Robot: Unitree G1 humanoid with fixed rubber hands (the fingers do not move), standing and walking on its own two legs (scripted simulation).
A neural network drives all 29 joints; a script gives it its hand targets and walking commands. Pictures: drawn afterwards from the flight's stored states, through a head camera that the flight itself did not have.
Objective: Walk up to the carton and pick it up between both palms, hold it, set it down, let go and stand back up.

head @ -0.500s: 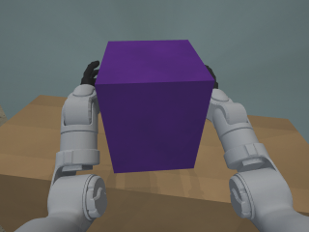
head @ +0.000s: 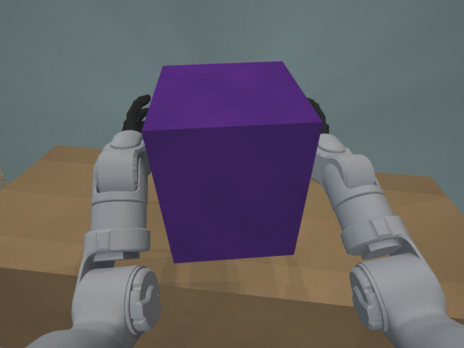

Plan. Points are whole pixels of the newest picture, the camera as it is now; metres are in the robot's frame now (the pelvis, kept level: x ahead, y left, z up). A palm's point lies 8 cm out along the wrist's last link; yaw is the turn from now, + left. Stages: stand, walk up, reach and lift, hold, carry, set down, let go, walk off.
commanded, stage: hold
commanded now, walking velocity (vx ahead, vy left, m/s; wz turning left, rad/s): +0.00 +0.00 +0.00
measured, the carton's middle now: (228, 160) +0.36 +0.00 +0.22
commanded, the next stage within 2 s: none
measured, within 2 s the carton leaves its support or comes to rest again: neither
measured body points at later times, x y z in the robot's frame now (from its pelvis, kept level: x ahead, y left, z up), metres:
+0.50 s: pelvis +0.00 +0.00 +0.00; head -0.08 +0.02 +0.44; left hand +0.38 +0.15 +0.26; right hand +0.38 -0.15 +0.26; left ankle +0.00 +0.12 -0.75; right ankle +0.02 -0.12 -0.75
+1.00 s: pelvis +0.00 +0.00 +0.00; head -0.08 +0.02 +0.44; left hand +0.38 +0.15 +0.26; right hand +0.38 -0.15 +0.25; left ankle +0.00 +0.12 -0.75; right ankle +0.02 -0.12 -0.75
